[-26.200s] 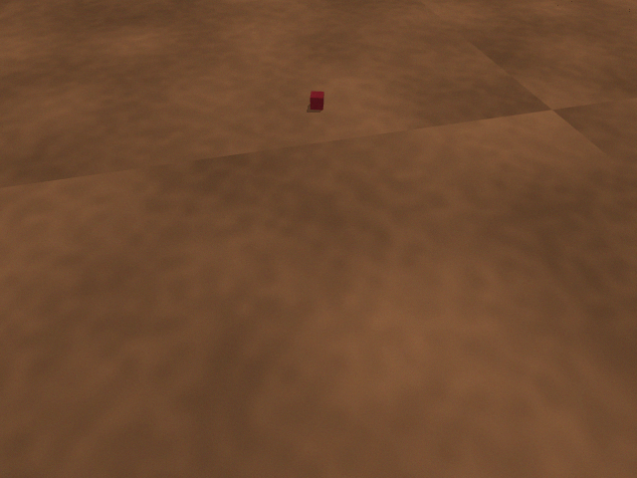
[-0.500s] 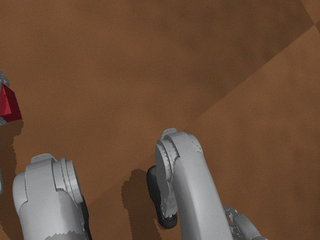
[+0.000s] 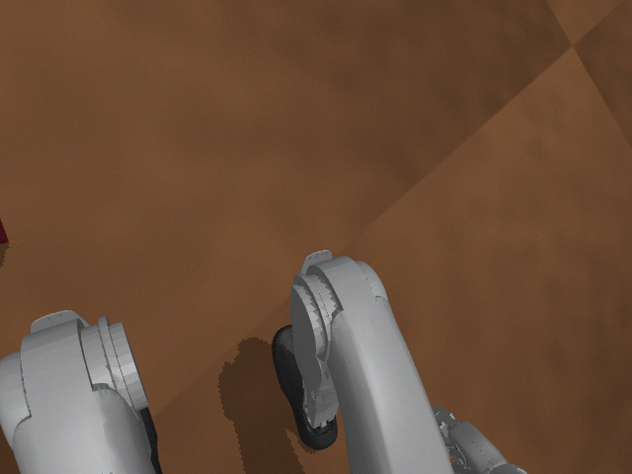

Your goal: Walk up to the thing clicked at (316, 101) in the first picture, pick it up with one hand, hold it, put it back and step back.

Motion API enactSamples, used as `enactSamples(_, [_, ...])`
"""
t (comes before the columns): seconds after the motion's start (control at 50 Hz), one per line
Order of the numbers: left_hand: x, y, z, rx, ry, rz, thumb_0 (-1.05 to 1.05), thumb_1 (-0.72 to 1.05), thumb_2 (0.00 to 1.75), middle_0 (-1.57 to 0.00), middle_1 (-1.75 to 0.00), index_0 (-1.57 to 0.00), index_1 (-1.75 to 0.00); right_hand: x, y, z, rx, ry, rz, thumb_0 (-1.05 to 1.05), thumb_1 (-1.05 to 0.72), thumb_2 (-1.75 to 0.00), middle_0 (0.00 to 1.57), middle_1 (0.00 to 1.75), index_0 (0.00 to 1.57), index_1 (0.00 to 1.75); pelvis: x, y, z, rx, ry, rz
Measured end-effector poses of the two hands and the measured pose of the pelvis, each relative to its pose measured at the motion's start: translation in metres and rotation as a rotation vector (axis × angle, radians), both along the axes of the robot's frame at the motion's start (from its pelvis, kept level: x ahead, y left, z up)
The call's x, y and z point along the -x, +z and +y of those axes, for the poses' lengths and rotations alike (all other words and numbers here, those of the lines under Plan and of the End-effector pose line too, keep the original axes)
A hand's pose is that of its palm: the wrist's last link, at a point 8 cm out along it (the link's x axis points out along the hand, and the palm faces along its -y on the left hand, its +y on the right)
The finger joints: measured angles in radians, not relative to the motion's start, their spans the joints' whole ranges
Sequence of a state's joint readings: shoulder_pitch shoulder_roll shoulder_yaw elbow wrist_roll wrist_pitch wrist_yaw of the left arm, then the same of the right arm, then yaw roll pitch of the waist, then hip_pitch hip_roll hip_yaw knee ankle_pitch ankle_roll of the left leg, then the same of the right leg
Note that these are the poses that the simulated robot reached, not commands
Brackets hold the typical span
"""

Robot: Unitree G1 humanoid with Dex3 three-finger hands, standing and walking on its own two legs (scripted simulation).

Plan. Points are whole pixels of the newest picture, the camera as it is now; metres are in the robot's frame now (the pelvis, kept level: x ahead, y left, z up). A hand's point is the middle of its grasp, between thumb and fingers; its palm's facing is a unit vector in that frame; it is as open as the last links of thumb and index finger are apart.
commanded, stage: rest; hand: left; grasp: from above
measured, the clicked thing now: out of the picture +0.44 +0.33 -0.26
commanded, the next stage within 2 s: open in 0.20 s
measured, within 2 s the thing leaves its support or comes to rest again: neither
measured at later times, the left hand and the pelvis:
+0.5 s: hand out of the picture +0.43 +0.32 -0.23, palm faces -0.44 -0.16 -0.88, open 10.7 cm; pelvis -0.01 +0.00 +0.00, yaw -1 degrees
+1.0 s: hand out of the picture +0.44 +0.32 -0.23, palm faces -0.42 -0.15 -0.89, open 13.6 cm; pelvis +0.00 +0.00 +0.00, yaw -2 degrees
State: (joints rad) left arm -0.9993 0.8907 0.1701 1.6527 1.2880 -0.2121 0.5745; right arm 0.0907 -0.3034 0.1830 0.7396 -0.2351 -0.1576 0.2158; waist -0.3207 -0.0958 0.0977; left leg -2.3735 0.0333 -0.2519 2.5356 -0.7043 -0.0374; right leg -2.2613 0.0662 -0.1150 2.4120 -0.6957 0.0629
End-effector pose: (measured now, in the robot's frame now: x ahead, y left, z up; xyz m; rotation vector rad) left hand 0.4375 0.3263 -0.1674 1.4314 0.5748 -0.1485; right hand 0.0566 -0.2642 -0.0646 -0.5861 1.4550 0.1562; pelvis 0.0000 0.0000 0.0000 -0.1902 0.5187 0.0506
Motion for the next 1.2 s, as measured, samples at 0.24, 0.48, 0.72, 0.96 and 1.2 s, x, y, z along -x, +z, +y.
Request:
enactSamples(0.24, [0.000, 0.000, 0.000, -0.002, 0.006, 0.001, 0.00, -0.14, 0.62, -0.65, -0.64, -0.69, -0.59, 0.005, 0.004, 0.006, -0.017, 0.036, -0.016, 0.00, -0.90, -0.90, 0.20, 0.30, 0.20, 0.30, 0.004, 0.000, 0.001, 0.008, -0.006, -0.024])
enactSamples(0.48, [0.002, -0.001, 0.000, 0.002, 0.002, 0.013, -0.01, -0.11, 0.62, -0.60, -0.67, -0.63, -0.63, 0.015, 0.010, 0.008, -0.020, 0.052, -0.007, 0.01, -0.90, -0.90, 0.20, 0.30, 0.20, 0.30, 0.006, 0.000, 0.002, 0.016, -0.012, -0.039])
enactSamples(0.72, [-0.002, -0.005, 0.001, -0.009, -0.004, -0.008, 0.00, -0.25, 0.75, -0.39, -0.75, -0.40, -0.75, 0.016, 0.014, 0.011, -0.025, 0.069, -0.003, 0.01, -0.89, -0.90, 0.20, 0.30, 0.20, 0.30, 0.006, -0.001, 0.003, 0.025, -0.014, -0.042])
enactSamples(0.96, [-0.005, -0.009, -0.001, -0.010, 0.004, -0.005, 0.00, -0.40, 0.89, -0.22, -0.86, -0.21, -0.87, 0.006, 0.013, 0.014, -0.051, 0.085, -0.014, 0.01, -0.89, -0.90, 0.20, 0.30, 0.20, 0.30, 0.004, 0.001, 0.004, 0.029, -0.012, -0.029])
enactSamples(1.2, [-0.004, -0.009, 0.004, -0.012, 0.022, 0.011, 0.00, -0.50, 0.98, -0.12, -0.95, -0.11, -0.96, -0.001, 0.012, 0.011, -0.058, 0.087, -0.014, 0.01, -0.89, -0.90, 0.20, 0.30, 0.20, 0.30, 0.002, 0.003, 0.002, 0.024, -0.008, -0.019])
